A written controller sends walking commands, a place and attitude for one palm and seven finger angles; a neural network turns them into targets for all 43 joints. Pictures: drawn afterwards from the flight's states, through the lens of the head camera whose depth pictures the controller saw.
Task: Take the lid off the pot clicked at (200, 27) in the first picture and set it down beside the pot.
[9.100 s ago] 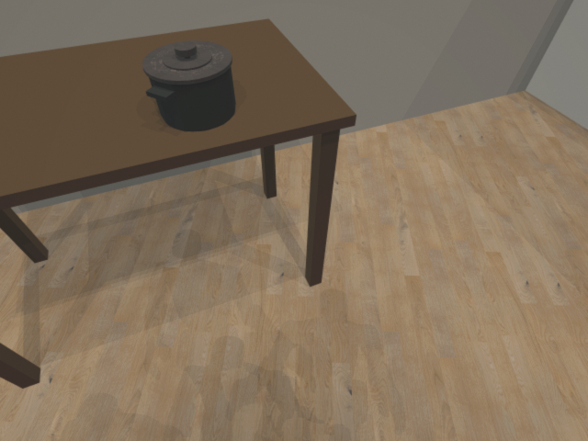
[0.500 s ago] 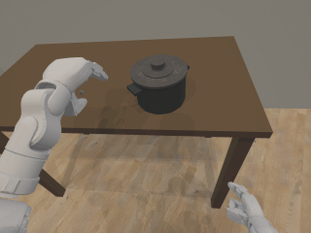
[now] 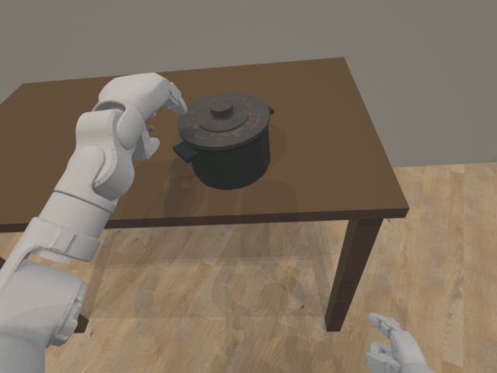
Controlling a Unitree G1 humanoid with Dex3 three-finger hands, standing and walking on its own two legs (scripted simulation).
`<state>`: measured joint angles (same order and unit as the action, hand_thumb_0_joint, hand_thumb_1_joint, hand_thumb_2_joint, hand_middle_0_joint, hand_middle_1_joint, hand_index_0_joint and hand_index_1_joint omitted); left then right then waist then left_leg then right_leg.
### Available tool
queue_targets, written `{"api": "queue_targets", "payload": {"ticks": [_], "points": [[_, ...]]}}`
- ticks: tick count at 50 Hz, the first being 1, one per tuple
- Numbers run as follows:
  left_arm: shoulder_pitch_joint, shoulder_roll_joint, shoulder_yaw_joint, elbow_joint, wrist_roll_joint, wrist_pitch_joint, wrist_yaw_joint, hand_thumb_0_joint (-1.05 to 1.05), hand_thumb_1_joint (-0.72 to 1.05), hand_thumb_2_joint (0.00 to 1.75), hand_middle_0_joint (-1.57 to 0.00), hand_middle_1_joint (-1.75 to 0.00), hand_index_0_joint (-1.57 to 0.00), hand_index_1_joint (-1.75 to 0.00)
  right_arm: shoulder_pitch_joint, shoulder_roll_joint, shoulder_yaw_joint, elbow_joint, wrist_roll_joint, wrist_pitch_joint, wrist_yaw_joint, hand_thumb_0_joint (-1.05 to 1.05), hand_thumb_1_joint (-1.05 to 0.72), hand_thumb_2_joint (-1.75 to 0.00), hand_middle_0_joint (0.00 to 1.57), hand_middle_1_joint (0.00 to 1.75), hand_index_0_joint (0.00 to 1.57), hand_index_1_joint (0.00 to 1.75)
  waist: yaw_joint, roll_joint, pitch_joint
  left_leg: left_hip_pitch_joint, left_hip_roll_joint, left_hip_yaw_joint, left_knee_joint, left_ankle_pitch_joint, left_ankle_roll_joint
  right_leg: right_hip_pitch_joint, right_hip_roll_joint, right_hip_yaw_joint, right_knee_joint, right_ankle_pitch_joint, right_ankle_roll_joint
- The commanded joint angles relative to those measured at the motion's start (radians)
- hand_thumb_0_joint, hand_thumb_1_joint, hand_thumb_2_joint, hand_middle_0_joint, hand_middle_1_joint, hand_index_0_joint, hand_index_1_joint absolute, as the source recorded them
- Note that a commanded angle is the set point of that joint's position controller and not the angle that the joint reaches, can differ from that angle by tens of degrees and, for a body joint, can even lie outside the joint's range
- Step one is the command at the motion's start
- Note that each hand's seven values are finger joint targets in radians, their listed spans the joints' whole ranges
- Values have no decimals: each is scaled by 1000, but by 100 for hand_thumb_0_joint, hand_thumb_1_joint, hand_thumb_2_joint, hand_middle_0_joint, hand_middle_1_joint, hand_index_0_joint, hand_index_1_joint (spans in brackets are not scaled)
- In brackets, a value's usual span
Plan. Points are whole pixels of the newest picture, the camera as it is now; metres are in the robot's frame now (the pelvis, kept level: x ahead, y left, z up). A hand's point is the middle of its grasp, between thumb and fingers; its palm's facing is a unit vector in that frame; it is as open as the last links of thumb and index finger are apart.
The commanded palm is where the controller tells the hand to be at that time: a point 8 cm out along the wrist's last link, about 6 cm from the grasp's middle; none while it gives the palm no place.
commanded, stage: move the open hand above the knob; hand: left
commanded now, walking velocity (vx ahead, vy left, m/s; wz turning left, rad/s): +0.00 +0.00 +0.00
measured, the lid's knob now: (221, 107) +0.55 +0.10 +0.16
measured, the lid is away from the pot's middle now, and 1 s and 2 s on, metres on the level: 0.00 0.00 0.00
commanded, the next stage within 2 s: lower the open fingers around the knob in 1.62 s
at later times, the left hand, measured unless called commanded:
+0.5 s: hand (195, 102) +0.47 +0.12 +0.22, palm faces -0.17 -0.06 -0.98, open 9.8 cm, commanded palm +0.45 +0.12 +0.29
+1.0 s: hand (225, 79) +0.53 +0.08 +0.23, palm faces -0.24 -0.09 -0.97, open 9.8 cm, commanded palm +0.50 +0.10 +0.29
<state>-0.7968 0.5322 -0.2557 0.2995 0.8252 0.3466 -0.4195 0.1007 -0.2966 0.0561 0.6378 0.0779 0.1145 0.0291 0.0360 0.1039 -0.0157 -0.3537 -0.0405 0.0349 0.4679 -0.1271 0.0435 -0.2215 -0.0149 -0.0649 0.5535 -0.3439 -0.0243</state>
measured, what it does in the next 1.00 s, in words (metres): stands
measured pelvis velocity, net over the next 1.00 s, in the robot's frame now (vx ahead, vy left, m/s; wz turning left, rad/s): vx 0.04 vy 0.00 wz -0.04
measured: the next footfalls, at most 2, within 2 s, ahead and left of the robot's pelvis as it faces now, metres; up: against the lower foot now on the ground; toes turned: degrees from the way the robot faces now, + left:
none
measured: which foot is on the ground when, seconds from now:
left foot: down 0.00-1.00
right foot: down 0.00-1.00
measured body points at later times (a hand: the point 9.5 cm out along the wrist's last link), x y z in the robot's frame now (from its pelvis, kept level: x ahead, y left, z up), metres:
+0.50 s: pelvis +0.02 -0.01 +0.00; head +0.03 -0.06 +0.45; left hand +0.47 +0.12 +0.28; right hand +0.20 -0.24 -0.12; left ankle +0.07 +0.10 -0.73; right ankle -0.03 -0.10 -0.73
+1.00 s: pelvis +0.04 +0.00 +0.00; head +0.07 -0.04 +0.45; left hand +0.54 +0.08 +0.28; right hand +0.11 -0.27 -0.14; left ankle +0.07 +0.10 -0.73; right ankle -0.03 -0.10 -0.73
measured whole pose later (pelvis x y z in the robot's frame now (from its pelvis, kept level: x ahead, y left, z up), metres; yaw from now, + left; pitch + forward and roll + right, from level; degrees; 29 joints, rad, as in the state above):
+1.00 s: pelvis +0.04 +0.00 +0.00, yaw -2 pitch +6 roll +2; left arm -1.30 0.35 -0.28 0.99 0.89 0.38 -0.41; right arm 0.23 -0.30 0.02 0.74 0.06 0.12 0.02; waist -0.08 0.07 -0.06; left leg -0.38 -0.04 0.07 0.42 -0.16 0.04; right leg -0.26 -0.01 -0.02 0.50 -0.35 -0.02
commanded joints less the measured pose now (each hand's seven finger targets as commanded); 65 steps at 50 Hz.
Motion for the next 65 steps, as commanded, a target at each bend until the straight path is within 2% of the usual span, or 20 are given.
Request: {"api": "queue_targets", "payload": {"ticks": [1,17,19,23,26,30,34,36,37,41,43,45,47,50,52,55,58,60,62,65], "points": [[-560,238,148,-144,30,-7,40,0,-37,171,-89,-8,-89,-8,-165,-91,-42,-163,-3,-46,0,0,-90,-90,20,30,20,30,-4,-94,-375,296,-32,-52,-3,118,20,-37,28,43,-99,257,-11],[-710,134,62,73,40,52,8,0,-37,171,-89,-8,-89,-8,-137,-89,-45,-125,3,-16,7,0,-90,-90,20,30,20,30,-36,-161,-357,285,-44,-34,19,200,34,-30,25,46,-86,436,-4],[-774,138,64,27,41,51,11,0,-37,171,-89,-8,-89,-8,-136,-87,-48,-127,0,-22,7,0,-90,-90,20,30,20,30,-33,-137,-429,327,-47,-43,25,237,37,-9,26,53,-78,464,-6],[-795,86,26,164,51,67,8,0,-37,171,-89,-8,-89,-8,-114,-86,-46,-100,2,-14,8,0,-90,-90,20,30,20,30,-50,-164,-381,296,-47,-35,24,228,36,-30,24,48,-80,483,-5],[-856,75,24,151,49,65,11,0,-37,171,-89,-8,-89,-8,-104,-84,-51,-99,-5,-16,10,0,-90,-90,20,30,20,30,-52,-145,-436,330,-48,-42,29,259,40,-14,25,52,-78,504,-8],[-878,53,10,343,44,78,11,0,-37,171,-89,-8,-89,-8,-63,-93,-53,-63,-5,-7,0,0,-90,-90,20,30,20,30,-73,-211,-362,275,-46,-36,18,208,39,-33,23,47,-95,494,-3],[-1054,40,-9,331,63,52,12,0,-37,171,-89,-8,-89,-8,-45,-83,-52,-54,-10,-28,-8,0,-90,-90,20,30,20,30,-82,-161,-457,336,-50,-40,17,254,45,-22,25,61,-86,530,-3],[-1028,54,14,387,68,39,15,0,-37,171,-89,-8,-89,-8,-14,-86,-60,-48,-18,-31,-10,0,-90,-90,20,30,20,30,-85,-194,-475,328,-49,-36,24,268,50,-4,25,64,-90,557,0],[-1000,71,27,492,77,50,20,0,-37,171,-89,-8,-89,-8,1,-95,-58,-29,-16,-24,-14,0,-90,-90,20,30,20,30,-91,-219,-415,286,-45,-29,14,235,48,-23,25,62,-95,538,1],[-1062,12,-19,540,74,52,31,0,-37,171,-89,-8,-89,-8,35,-101,-62,-17,-14,-25,-17,0,-90,-90,20,30,20,30,-114,-207,-405,281,-40,-27,-1,225,48,-42,28,58,-108,525,2],[-1100,71,28,498,84,33,37,0,-37,171,-89,-8,-89,-8,42,-102,-64,-26,-19,-35,-15,0,-90,-90,20,30,20,30,-97,-182,-487,311,-41,-28,8,278,52,-3,26,71,-94,577,2],[-1080,25,4,466,78,12,37,0,-37,171,-89,-8,-89,-8,54,-94,-75,-41,-21,-42,-9,0,-90,-90,20,30,20,30,-96,-157,-531,349,-34,-34,24,364,55,5,26,64,-89,609,-1],[-1017,116,85,570,102,27,48,0,-37,171,-89,-8,-89,-8,71,-107,-73,-22,-23,-34,-8,0,-90,-90,20,30,20,30,-81,-212,-480,297,-33,-24,16,335,55,9,30,66,-90,602,2],[-1034,36,22,499,81,29,56,0,-37,171,-89,-8,-89,-8,53,-100,-76,-46,-17,-37,-4,0,-90,-90,20,30,20,30,-80,-179,-489,312,-30,-20,12,359,56,9,27,62,-94,601,0],[-1032,118,84,501,100,34,61,0,-37,171,-89,-8,-89,-8,59,-108,-78,-36,-20,-36,-4,0,-90,-90,20,30,20,30,-75,-194,-498,323,-28,-19,18,372,60,15,31,70,-92,617,4],[-1006,21,8,471,81,37,51,0,-37,171,-89,-8,-89,-8,53,-98,-82,-53,-14,-39,0,0,-90,-90,20,30,20,30,-83,-165,-482,342,-25,-24,24,400,61,-16,32,62,-98,595,2],[-1033,78,44,468,91,46,52,0,-37,171,-89,-8,-89,-8,44,-104,-78,-41,-10,-35,-2,0,-90,-90,20,30,20,30,-84,-170,-467,347,-24,-30,15,344,57,-40,37,61,-99,531,3],[-1042,23,-2,459,76,43,45,0,-37,171,-89,-8,-89,-8,50,-99,-81,-46,-8,-40,-4,0,-90,-90,20,30,20,30,-95,-156,-460,357,-22,-33,17,333,57,-61,36,55,-104,510,0],[-1080,75,38,418,86,33,52,0,-37,171,-89,-8,-89,-8,41,-100,-80,-43,-10,-47,-7,0,-90,-90,20,30,20,30,-91,-148,-497,394,-21,-42,23,345,57,-63,38,62,-98,503,0],[-1031,-44,-49,491,70,49,42,0,-37,171,-89,-8,-89,-8,47,-92,-78,-33,-6,-39,-7,0,-90,-90,20,30,20,30,-106,-158,-419,375,-18,-50,12,311,50,-119,40,42,-108,439,-5]]}}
